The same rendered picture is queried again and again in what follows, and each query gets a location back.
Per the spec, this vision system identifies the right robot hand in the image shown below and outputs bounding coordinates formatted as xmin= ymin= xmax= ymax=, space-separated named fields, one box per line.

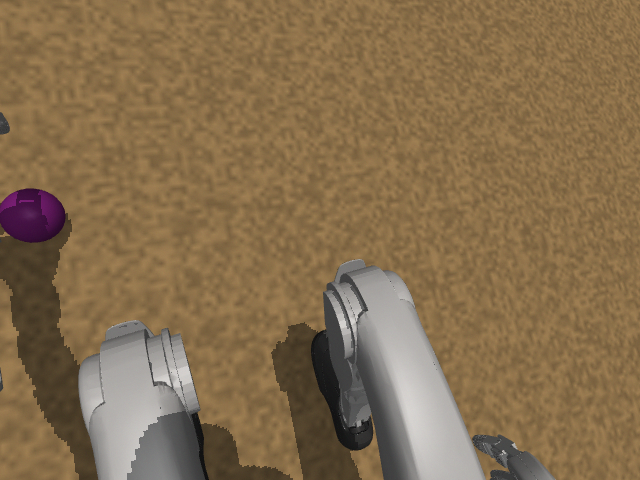
xmin=472 ymin=434 xmax=556 ymax=480

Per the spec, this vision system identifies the ball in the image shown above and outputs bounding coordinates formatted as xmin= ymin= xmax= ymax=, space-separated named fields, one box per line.
xmin=0 ymin=188 xmax=66 ymax=243

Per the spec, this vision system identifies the right robot foot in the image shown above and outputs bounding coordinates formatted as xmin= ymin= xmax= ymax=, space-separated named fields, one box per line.
xmin=311 ymin=329 xmax=373 ymax=451

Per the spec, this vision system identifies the left robot foot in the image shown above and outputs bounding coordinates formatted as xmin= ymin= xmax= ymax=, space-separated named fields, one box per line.
xmin=191 ymin=412 xmax=209 ymax=480

